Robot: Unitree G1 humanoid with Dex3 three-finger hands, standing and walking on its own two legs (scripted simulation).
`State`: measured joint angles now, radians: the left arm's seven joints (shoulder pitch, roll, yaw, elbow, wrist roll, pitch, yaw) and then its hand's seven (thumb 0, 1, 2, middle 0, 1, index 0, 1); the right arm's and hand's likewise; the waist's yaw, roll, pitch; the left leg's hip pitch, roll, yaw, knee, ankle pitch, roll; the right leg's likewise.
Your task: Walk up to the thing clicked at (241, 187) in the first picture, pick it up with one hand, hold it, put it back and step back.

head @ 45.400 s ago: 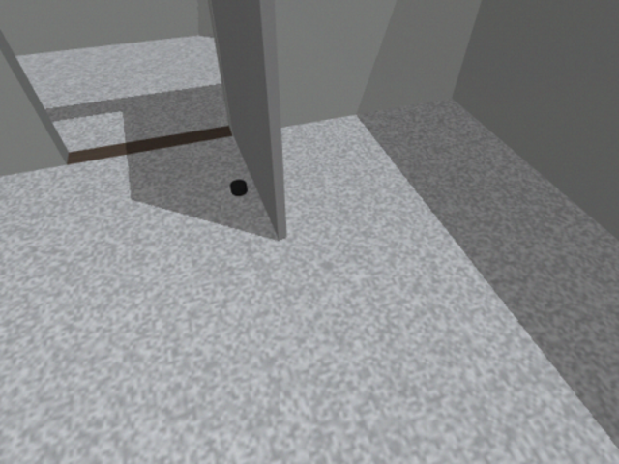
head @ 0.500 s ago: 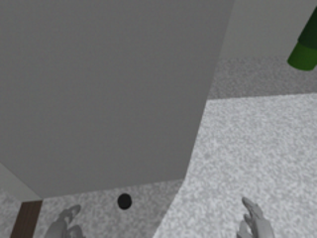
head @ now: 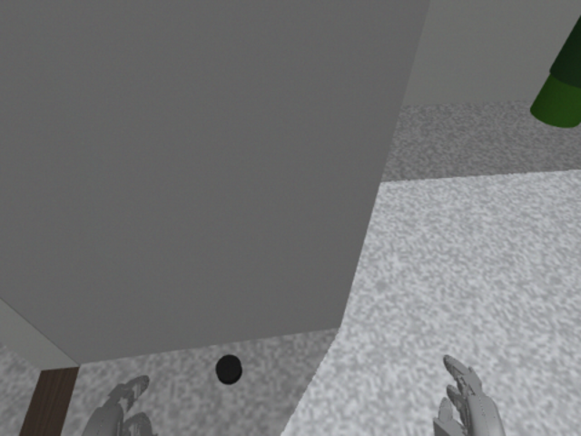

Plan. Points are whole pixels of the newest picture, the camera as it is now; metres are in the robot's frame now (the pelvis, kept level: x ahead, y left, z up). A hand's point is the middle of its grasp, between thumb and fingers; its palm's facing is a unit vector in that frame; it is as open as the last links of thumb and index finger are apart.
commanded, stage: home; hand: left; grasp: from above
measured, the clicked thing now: (229, 369) +0.47 +0.18 -0.70
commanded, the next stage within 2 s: stand in 0.66 s
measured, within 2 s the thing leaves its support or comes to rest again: neither
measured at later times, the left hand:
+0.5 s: hand out of the picture +0.16 +0.18 -0.05, palm faces +0.04 -0.98 -0.20, open 7.4 cm
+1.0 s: hand out of the picture +0.12 +0.24 -0.10, palm faces +0.03 -0.94 -0.33, open 7.4 cm
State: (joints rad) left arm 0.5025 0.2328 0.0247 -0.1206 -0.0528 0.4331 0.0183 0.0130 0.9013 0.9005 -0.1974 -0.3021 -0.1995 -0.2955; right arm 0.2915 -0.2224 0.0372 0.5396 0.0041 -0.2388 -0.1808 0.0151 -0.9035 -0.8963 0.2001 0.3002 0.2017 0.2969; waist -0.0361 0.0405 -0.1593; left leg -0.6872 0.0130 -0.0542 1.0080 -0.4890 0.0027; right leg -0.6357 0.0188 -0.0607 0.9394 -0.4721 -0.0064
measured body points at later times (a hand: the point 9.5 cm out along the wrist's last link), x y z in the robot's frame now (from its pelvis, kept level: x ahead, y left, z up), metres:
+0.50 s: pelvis +0.00 +0.00 +0.00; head +0.02 +0.01 +0.45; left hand +0.16 +0.23 -0.03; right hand +0.16 -0.24 -0.06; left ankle +0.01 +0.11 -0.68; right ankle +0.00 -0.12 -0.68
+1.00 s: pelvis -0.01 +0.01 +0.03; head +0.00 +0.02 +0.48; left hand +0.11 +0.28 -0.07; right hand +0.11 -0.26 -0.08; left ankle +0.01 +0.11 -0.68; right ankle +0.00 -0.12 -0.68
